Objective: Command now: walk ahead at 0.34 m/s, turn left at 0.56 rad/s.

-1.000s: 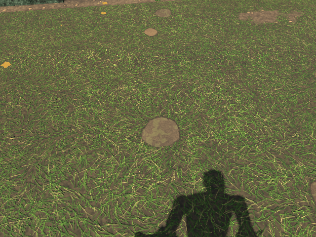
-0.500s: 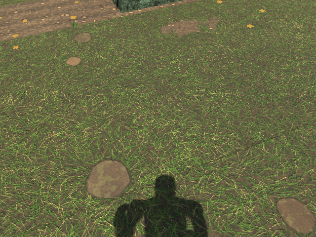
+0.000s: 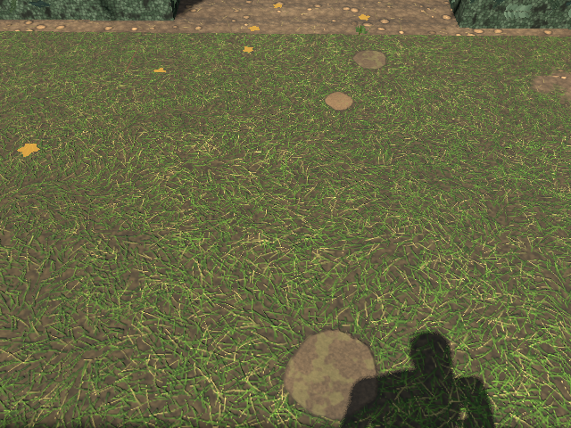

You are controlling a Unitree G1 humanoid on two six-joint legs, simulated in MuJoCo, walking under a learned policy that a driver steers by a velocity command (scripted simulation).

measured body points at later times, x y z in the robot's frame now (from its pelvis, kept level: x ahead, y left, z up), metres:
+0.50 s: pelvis +0.15 -0.05 +0.01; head +0.17 -0.04 +0.46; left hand +0.22 +0.26 -0.07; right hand +0.35 -0.26 -0.10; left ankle +0.11 +0.06 -0.70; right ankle +0.26 -0.14 -0.73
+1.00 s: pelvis +0.21 -0.06 +0.00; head +0.22 -0.06 +0.45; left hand +0.31 +0.24 -0.08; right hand +0.37 -0.31 -0.09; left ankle +0.12 +0.06 -0.73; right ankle +0.26 -0.14 -0.73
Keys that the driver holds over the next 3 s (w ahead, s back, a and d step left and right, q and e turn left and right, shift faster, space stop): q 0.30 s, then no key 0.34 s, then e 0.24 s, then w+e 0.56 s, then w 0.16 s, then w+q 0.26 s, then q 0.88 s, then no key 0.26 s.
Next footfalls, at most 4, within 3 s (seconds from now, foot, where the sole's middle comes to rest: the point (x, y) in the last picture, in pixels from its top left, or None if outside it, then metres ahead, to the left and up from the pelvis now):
0.22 right None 0.30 -0.13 -0.77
0.54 left None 0.16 0.07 -0.77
1.42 left None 0.40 0.06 -0.76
1.86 right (412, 397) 0.68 -0.29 -0.93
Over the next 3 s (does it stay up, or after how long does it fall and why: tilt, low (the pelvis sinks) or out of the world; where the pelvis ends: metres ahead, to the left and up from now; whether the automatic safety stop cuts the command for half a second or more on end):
stays up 0.80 -0.20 -0.14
